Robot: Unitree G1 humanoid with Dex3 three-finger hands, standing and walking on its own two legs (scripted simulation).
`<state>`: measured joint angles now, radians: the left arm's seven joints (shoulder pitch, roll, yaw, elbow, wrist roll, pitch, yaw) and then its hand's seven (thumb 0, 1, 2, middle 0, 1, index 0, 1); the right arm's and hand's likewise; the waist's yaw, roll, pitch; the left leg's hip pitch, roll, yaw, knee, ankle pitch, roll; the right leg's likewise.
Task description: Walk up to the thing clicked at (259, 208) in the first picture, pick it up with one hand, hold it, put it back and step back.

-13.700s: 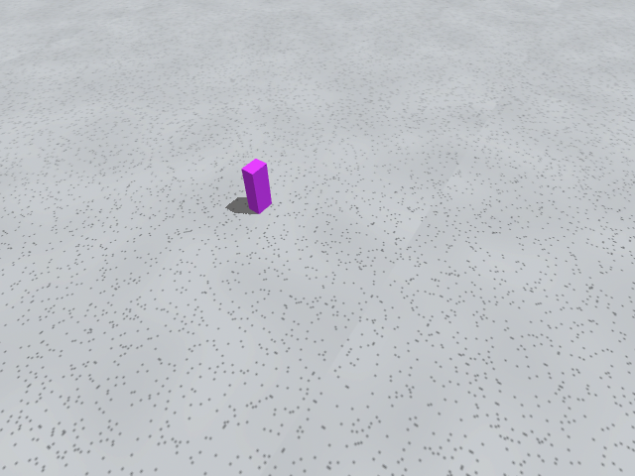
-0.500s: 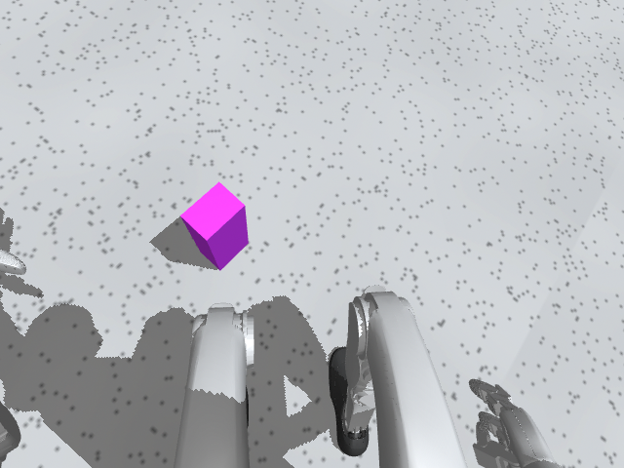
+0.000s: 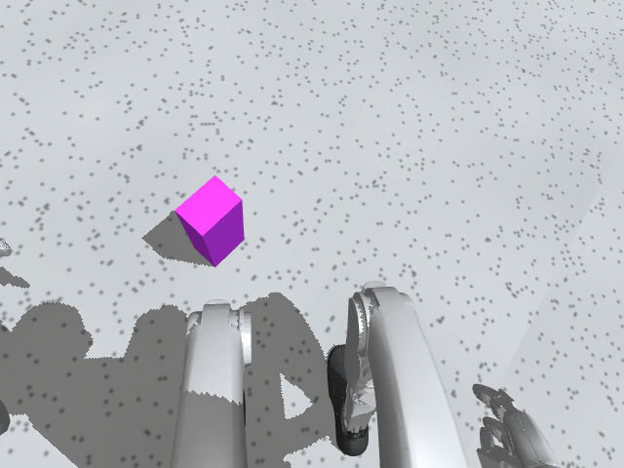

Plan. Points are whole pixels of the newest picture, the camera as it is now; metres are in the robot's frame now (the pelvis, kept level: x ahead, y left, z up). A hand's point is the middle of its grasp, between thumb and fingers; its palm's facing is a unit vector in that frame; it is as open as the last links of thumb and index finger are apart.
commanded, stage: go down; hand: left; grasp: from the side
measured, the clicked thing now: (215, 227) +0.48 +0.13 -0.31
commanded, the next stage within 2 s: approach in 0.08 s
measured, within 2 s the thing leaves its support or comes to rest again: neither
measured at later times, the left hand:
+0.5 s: hand (39, 194) +0.45 +0.32 -0.07, palm faces +0.01 -1.00 -0.01, open 16.8 cm
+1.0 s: hand (162, 225) +0.46 +0.21 -0.23, palm faces -0.09 -1.00 +0.04, open 17.4 cm
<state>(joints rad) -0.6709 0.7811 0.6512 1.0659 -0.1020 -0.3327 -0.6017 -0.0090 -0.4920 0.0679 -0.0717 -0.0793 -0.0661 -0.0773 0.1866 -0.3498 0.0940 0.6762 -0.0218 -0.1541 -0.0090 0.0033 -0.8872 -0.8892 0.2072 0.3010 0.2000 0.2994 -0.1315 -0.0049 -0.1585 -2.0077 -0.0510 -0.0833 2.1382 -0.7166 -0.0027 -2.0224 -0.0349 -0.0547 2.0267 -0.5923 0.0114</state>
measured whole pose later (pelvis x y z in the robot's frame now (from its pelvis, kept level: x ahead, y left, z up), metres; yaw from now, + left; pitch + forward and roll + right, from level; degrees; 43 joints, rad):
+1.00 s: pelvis -0.02 +0.01 -0.11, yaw -6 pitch +22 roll -13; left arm -0.77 0.73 0.50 1.36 -0.12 -0.89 -0.41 -0.01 -0.54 0.03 -0.08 -0.09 -0.07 -0.09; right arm -0.03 -0.36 0.34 0.62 -0.22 -0.10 0.11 0.00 -0.92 -0.90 0.21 0.30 0.20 0.30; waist -0.28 -0.13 0.15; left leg -2.22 -0.06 -0.20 2.55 -0.72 0.00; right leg -2.17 -0.02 -0.16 2.32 -0.54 0.04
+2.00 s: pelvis -0.03 +0.01 -0.12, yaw -9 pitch +18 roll -16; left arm -0.77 0.70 0.30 1.46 0.00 -1.10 0.06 -0.01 -0.48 0.08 -0.07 -0.05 -0.05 -0.06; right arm -0.08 -0.38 0.44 0.61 -0.33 -0.03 0.20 0.00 -0.91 -0.90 0.21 0.30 0.20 0.30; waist -0.33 -0.19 0.24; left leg -2.21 -0.06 -0.28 2.58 -0.70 0.00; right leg -2.13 0.00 -0.22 2.29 -0.50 0.05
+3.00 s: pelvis -0.03 +0.02 -0.11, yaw -10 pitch +18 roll -18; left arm -0.87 0.82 0.27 1.54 0.04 -1.10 0.08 0.01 0.05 0.63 -0.66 -0.65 -0.61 -0.64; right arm -0.10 -0.37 0.50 0.60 -0.35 -0.01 0.20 0.00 -0.90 -0.89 0.20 0.30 0.20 0.30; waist -0.36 -0.22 0.27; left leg -2.20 -0.06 -0.31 2.57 -0.71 0.00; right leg -2.11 0.01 -0.25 2.26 -0.50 0.06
